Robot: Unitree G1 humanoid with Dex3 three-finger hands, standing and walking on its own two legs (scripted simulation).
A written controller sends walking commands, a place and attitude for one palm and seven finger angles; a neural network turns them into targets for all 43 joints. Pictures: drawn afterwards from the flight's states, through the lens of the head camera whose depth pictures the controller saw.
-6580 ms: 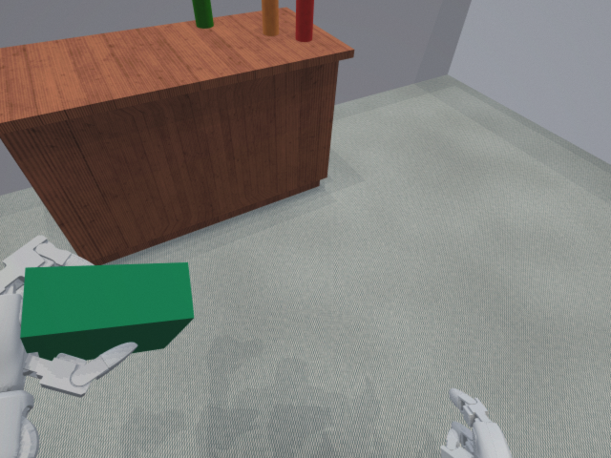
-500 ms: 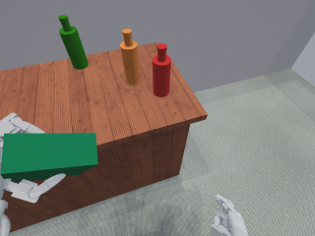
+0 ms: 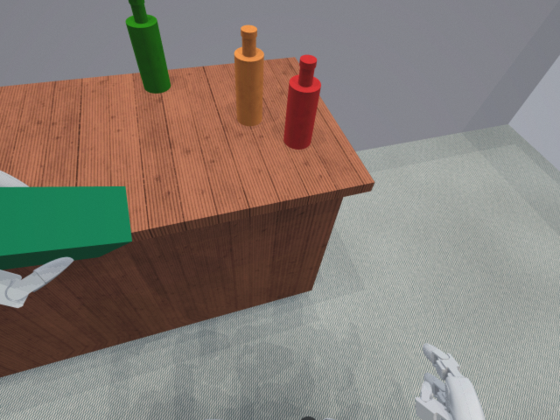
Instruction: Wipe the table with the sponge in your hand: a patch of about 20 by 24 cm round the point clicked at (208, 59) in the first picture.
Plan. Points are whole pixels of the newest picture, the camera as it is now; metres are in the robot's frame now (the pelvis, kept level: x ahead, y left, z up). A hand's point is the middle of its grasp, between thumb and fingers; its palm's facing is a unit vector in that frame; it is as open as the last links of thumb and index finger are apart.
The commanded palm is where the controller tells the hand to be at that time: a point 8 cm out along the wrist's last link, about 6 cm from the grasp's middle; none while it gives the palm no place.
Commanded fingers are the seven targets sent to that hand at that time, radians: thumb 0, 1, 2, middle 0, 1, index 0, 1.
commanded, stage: come to a stop and stand still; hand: left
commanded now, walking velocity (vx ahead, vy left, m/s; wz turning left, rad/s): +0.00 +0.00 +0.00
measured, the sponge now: (67, 229) +0.26 +0.26 +0.17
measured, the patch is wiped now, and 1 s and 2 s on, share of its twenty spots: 0.00 0.00 0.00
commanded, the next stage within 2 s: look again from close up in 0.48 s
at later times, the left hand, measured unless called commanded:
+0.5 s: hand out of the picture +0.17 +0.30 +0.17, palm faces +0.45 -0.82 -0.34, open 10.0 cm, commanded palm +0.12 +0.33 +0.18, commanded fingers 0.00 0.10 1.30 -1.20 -1.60 -1.20 -1.60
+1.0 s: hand (42, 258) +0.23 +0.27 +0.16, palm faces +0.37 -0.83 -0.43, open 10.0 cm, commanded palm +0.17 +0.30 +0.18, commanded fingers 0.00 0.10 1.30 -1.20 -1.60 -1.20 -1.60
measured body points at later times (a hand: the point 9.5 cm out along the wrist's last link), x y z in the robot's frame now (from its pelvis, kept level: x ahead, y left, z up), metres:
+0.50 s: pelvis -0.03 +0.04 +0.01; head -0.03 +0.06 +0.46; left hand +0.14 +0.34 +0.19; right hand +0.17 -0.15 -0.06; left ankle +0.02 +0.11 -0.73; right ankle +0.03 -0.08 -0.73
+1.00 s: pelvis +0.02 +0.02 +0.01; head +0.05 +0.03 +0.46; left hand +0.20 +0.31 +0.18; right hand +0.21 -0.20 -0.07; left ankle +0.02 +0.11 -0.73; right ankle +0.03 -0.08 -0.73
